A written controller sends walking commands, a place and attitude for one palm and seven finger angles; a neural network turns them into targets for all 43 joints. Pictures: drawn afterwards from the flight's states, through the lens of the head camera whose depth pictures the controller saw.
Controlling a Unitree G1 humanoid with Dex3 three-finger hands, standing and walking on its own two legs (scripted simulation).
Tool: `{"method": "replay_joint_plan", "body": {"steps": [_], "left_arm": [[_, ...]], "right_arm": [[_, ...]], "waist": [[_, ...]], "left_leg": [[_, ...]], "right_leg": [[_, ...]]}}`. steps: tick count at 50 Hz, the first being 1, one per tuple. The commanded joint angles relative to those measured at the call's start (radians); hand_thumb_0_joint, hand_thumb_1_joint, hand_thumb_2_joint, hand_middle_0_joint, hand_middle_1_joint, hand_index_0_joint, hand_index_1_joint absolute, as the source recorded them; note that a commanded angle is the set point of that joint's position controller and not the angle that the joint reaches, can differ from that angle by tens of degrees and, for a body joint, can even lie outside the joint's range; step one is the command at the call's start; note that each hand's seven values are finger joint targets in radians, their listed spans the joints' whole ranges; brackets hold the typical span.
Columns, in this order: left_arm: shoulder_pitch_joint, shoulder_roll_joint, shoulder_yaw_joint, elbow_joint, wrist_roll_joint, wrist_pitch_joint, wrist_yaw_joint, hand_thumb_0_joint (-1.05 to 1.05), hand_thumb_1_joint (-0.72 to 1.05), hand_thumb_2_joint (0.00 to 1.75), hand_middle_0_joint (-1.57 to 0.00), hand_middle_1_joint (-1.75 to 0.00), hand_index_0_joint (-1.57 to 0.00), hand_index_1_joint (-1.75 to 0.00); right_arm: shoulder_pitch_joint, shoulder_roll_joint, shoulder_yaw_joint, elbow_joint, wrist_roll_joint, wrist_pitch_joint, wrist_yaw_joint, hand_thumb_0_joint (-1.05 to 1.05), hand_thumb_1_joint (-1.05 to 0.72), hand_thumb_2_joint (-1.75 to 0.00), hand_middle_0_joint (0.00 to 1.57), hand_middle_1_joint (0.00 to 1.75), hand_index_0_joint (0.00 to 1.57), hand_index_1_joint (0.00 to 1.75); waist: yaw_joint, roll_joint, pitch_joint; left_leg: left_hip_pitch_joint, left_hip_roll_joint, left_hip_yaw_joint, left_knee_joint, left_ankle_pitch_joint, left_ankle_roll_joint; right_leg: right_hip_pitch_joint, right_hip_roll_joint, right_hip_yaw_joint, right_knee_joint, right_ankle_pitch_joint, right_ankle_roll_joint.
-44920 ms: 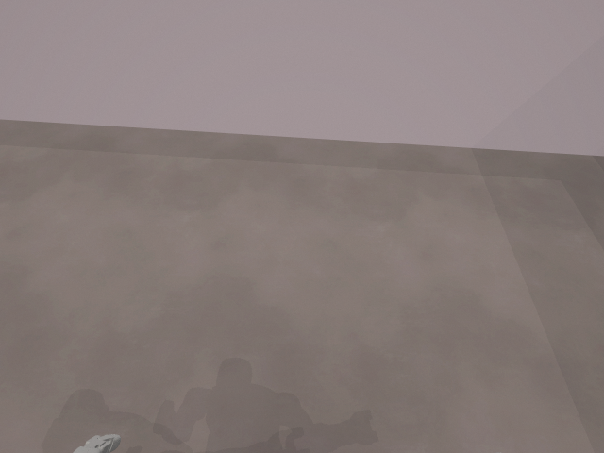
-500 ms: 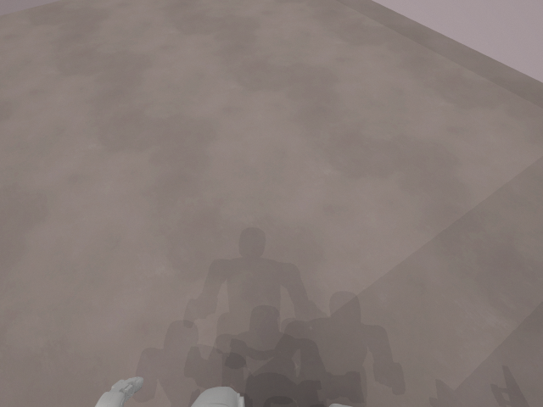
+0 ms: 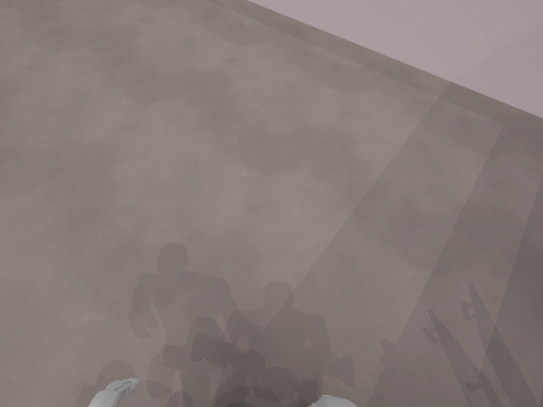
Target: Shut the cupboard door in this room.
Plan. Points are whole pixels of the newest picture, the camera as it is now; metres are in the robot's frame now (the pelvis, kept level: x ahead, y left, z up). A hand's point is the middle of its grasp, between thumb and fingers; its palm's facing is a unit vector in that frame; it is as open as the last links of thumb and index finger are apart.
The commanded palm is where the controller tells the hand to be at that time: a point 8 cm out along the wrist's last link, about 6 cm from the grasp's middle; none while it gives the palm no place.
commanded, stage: turn to face it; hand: left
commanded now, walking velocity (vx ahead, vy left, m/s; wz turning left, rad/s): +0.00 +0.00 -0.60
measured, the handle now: out of the picture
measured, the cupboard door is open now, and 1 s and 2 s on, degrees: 46 46 46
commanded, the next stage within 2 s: none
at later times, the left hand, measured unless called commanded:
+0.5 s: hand (169, 401) +0.15 +0.18 -0.19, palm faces -0.25 -0.95 -0.19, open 7.4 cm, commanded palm none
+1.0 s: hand (227, 361) +0.21 +0.08 -0.16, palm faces -0.54 -0.80 -0.24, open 7.4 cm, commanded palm none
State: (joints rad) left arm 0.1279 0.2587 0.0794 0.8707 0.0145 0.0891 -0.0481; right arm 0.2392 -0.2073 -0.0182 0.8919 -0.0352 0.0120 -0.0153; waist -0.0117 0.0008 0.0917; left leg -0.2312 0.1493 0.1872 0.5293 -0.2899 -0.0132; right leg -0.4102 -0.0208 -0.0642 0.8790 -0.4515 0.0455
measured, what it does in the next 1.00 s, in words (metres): steps on the spot, turning right: right foot, then left foot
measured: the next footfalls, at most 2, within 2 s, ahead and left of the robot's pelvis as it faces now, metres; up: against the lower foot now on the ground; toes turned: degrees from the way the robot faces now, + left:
right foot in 0.10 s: +0.03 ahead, -0.14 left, +0.00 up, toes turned -8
left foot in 0.44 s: +0.09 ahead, +0.10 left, +0.00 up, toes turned -11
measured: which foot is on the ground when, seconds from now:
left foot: down 0.00-0.08, up 0.10-0.42, down 0.44-0.78, up 0.80-1.00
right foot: up 0.00-0.08, down 0.10-0.44, up 0.46-0.76, down 0.78-1.00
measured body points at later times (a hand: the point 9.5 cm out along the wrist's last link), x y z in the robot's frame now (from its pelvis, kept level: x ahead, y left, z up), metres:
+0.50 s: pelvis +0.02 +0.00 -0.01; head +0.07 +0.02 +0.43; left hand +0.16 +0.23 -0.17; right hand +0.04 -0.27 -0.13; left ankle +0.05 +0.11 -0.74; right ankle -0.03 -0.12 -0.71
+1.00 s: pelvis +0.02 -0.03 +0.00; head +0.06 -0.07 +0.44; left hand +0.24 +0.13 -0.14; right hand -0.06 -0.30 -0.14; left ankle +0.08 +0.09 -0.68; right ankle -0.03 -0.13 -0.74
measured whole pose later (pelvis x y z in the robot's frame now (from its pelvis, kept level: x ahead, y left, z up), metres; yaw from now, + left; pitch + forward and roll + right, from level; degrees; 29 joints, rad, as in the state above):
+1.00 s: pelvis +0.02 -0.03 +0.00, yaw -34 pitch +2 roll +0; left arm 0.16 0.23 0.04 0.88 0.02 0.04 -0.01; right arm 0.17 -0.26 -0.05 0.89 -0.02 0.05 -0.01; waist -0.01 0.01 0.08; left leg -0.49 0.07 0.04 1.01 -0.41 -0.09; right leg -0.29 0.02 0.02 0.51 -0.25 -0.03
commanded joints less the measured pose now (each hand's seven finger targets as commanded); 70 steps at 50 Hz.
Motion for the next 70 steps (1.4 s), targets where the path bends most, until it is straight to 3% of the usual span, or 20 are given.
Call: {"method": "replay_joint_plan", "body": {"steps": [1,3,4,6,10,19,20,22,26,34,37,38,39,41,45,55,57,58,63,70], "left_arm": [[-0.020,0.045,0.010,-0.097,0.002,-0.038,0.006,0.00,0.90,0.90,-0.20,-0.30,-0.20,-0.30],[0.097,0.105,0.024,-0.060,0.008,-0.054,0.013,0.00,0.90,0.90,-0.20,-0.30,-0.20,-0.30],[0.147,0.216,0.044,-0.046,0.018,-0.068,0.028,0.00,0.90,0.90,-0.20,-0.30,-0.20,-0.30],[0.163,0.242,0.050,-0.041,0.002,-0.066,0.052,0.00,0.90,0.90,-0.20,-0.30,-0.20,-0.30],[0.002,0.162,0.026,-0.082,0.006,-0.066,0.058,0.00,0.90,0.90,-0.20,-0.30,-0.20,-0.30],[0.004,0.175,0.040,-0.068,0.008,-0.053,0.051,0.00,0.90,0.90,-0.20,-0.30,-0.20,-0.30],[-0.005,0.147,0.032,-0.078,0.000,-0.047,0.049,0.00,0.90,0.90,-0.20,-0.30,-0.20,-0.30],[0.027,0.072,0.016,-0.113,-0.005,-0.044,0.033,0.00,0.90,0.90,-0.20,-0.30,-0.20,-0.30],[0.000,0.085,0.029,-0.080,0.006,-0.033,0.011,0.00,0.90,0.90,-0.20,-0.30,-0.20,-0.30],[-0.035,0.041,0.010,-0.089,0.003,-0.038,0.003,0.00,0.90,0.90,-0.20,-0.30,-0.20,-0.30],[0.068,0.073,0.020,-0.059,0.005,-0.048,0.007,0.00,0.90,0.90,-0.20,-0.30,-0.20,-0.30],[0.135,0.142,0.033,-0.037,0.012,-0.059,0.016,0.00,0.90,0.90,-0.20,-0.30,-0.20,-0.30],[0.182,0.249,0.052,-0.025,0.017,-0.070,0.032,0.00,0.90,0.90,-0.20,-0.30,-0.20,-0.30],[0.158,0.248,0.052,-0.027,0.005,-0.069,0.053,0.00,0.90,0.90,-0.20,-0.30,-0.20,-0.30],[0.008,0.160,0.023,-0.074,0.006,-0.071,0.057,0.00,0.90,0.90,-0.20,-0.30,-0.20,-0.30],[0.007,0.176,0.035,-0.061,0.002,-0.055,0.050,0.00,0.90,0.90,-0.20,-0.30,-0.20,-0.30],[0.039,0.074,0.016,-0.092,-0.012,-0.046,0.036,0.00,0.90,0.90,-0.20,-0.30,-0.20,-0.30],[0.014,0.087,0.015,-0.111,-0.002,-0.051,0.031,0.00,0.90,0.90,-0.20,-0.30,-0.20,-0.30],[0.002,0.067,0.020,-0.071,0.001,-0.035,0.012,0.00,0.90,0.90,-0.20,-0.30,-0.20,-0.30],[-0.056,0.041,0.009,-0.084,0.002,-0.033,0.003,0.00,0.90,0.90,-0.20,-0.30,-0.20,-0.30]], "right_arm": [[0.033,-0.241,-0.079,-0.045,0.004,-0.006,-0.013,0.00,-0.90,-0.90,0.20,0.30,0.20,0.30],[0.008,-0.229,-0.083,-0.054,0.016,-0.003,-0.005,0.00,-0.90,-0.90,0.20,0.30,0.20,0.30],[-0.009,-0.143,-0.066,-0.093,0.024,0.001,0.002,0.00,-0.90,-0.90,0.20,0.30,0.20,0.30],[-0.084,-0.141,-0.053,-0.117,0.023,0.025,-0.014,0.00,-0.90,-0.90,0.20,0.30,0.20,0.30],[-0.037,-0.139,-0.053,-0.070,0.018,0.020,-0.003,0.00,-0.90,-0.90,0.20,0.30,0.20,0.30],[0.030,-0.116,-0.048,-0.071,0.030,0.002,-0.013,0.00,-0.90,-0.90,0.20,0.30,0.20,0.30],[0.073,-0.150,-0.050,-0.055,0.026,-0.010,-0.017,0.00,-0.90,-0.90,0.20,0.30,0.20,0.30],[0.097,-0.298,-0.072,-0.078,0.004,-0.014,-0.025,0.00,-0.90,-0.90,0.20,0.30,0.20,0.30],[-0.022,-0.215,-0.054,-0.104,-0.002,-0.019,-0.028,0.00,-0.90,-0.90,0.20,0.30,0.20,0.30],[0.037,-0.231,-0.076,-0.056,0.003,-0.008,-0.016,0.00,-0.90,-0.90,0.20,0.30,0.20,0.30],[-0.015,-0.244,-0.083,-0.062,0.011,-0.001,-0.009,0.00,-0.90,-0.90,0.20,0.30,0.20,0.30],[-0.018,-0.208,-0.080,-0.074,0.020,0.001,-0.002,0.00,-0.90,-0.90,0.20,0.30,0.20,0.30],[-0.062,-0.115,-0.056,-0.124,0.023,0.005,0.005,0.00,-0.90,-0.90,0.20,0.30,0.20,0.30],[-0.123,-0.140,-0.055,-0.135,0.025,0.027,-0.012,0.00,-0.90,-0.90,0.20,0.30,0.20,0.30],[-0.054,-0.142,-0.053,-0.075,0.017,0.022,0.000,0.00,-0.90,-0.90,0.20,0.30,0.20,0.30],[0.031,-0.129,-0.045,-0.069,0.030,-0.002,-0.014,0.00,-0.90,-0.90,0.20,0.30,0.20,0.30],[0.068,-0.274,-0.069,-0.072,0.008,-0.018,-0.021,0.00,-0.90,-0.90,0.20,0.30,0.20,0.30],[0.084,-0.299,-0.071,-0.089,0.004,-0.012,-0.024,0.00,-0.90,-0.90,0.20,0.30,0.20,0.30],[0.014,-0.210,-0.052,-0.090,0.001,-0.021,-0.031,0.00,-0.90,-0.90,0.20,0.30,0.20,0.30],[0.047,-0.232,-0.071,-0.050,0.002,-0.010,-0.017,0.00,-0.90,-0.90,0.20,0.30,0.20,0.30]], "waist": [[-0.013,0.219,-0.132],[0.049,0.087,-0.171],[0.074,-0.241,-0.164],[0.083,-0.245,-0.138],[0.001,-0.165,-0.144],[-0.023,-0.148,-0.152],[-0.040,-0.074,-0.170],[-0.041,0.312,-0.164],[0.003,0.181,-0.092],[-0.032,0.235,-0.135],[0.034,0.158,-0.149],[0.067,-0.005,-0.173],[0.096,-0.321,-0.142],[0.083,-0.289,-0.124],[0.004,-0.157,-0.150],[-0.023,-0.136,-0.176],[-0.027,0.263,-0.189],[-0.043,0.259,-0.158],[-0.002,0.176,-0.146],[-0.029,0.238,-0.124]], "left_leg": [[0.106,0.219,-0.110,-0.068,0.446,0.106],[-0.027,0.154,-0.042,0.124,0.287,0.018],[-0.284,0.013,0.036,0.338,-0.149,-0.050],[-0.412,-0.047,-0.175,0.634,-0.314,-0.058],[-0.332,-0.039,-0.173,0.584,-0.122,-0.077],[-0.029,-0.118,-0.146,0.011,0.005,-0.060],[0.095,-0.073,-0.179,-0.130,0.066,-0.043],[0.158,0.327,-0.546,-0.260,0.206,0.145],[0.072,0.216,-0.301,-0.197,0.396,0.147],[0.156,0.212,-0.111,-0.090,0.534,0.125],[0.026,0.187,-0.053,0.049,0.354,0.050],[-0.107,0.119,-0.007,0.210,0.177,-0.008],[-0.375,-0.049,0.020,0.454,-0.338,-0.065],[-0.424,-0.048,-0.187,0.671,-0.314,-0.056],[-0.318,-0.040,-0.176,0.585,-0.112,-0.074],[0.009,-0.120,-0.144,-0.044,0.045,-0.057],[0.211,0.211,-0.473,-0.227,0.173,0.076],[0.137,0.345,-0.545,-0.241,0.277,0.175],[0.195,0.190,-0.226,-0.133,0.649,0.139],[0.148,0.209,-0.117,-0.110,0.544,0.126]], "right_leg": [[0.097,0.018,-0.040,-0.221,0.082,-0.025],[0.332,-0.025,0.019,-0.474,0.312,-0.060],[0.484,-0.272,0.343,-0.551,0.557,-0.152],[0.353,-0.355,0.472,-0.566,0.644,-0.271],[0.276,-0.206,0.276,-0.514,0.586,-0.218],[0.138,-0.160,0.386,-0.418,0.498,-0.174],[0.046,-0.099,0.344,-0.355,0.395,-0.125],[-0.163,0.078,0.093,0.056,-0.176,-0.027],[-0.170,-0.005,0.086,0.297,-0.047,0.005],[0.002,0.014,-0.036,-0.091,0.009,-0.011],[0.235,0.023,-0.048,-0.375,0.240,-0.040],[0.387,-0.087,0.092,-0.484,0.371,-0.082],[0.459,-0.336,0.454,-0.543,0.649,-0.192],[0.309,-0.345,0.520,-0.583,0.539,-0.274],[0.243,-0.204,0.297,-0.532,0.517,-0.218],[0.138,-0.138,0.395,-0.408,0.517,-0.160],[-0.134,0.082,0.192,-0.129,0.063,-0.048],[-0.146,0.073,0.100,0.091,-0.175,-0.028],[-0.178,0.002,0.071,0.272,-0.032,0.015],[-0.012,0.007,-0.021,-0.052,0.005,-0.006]]}}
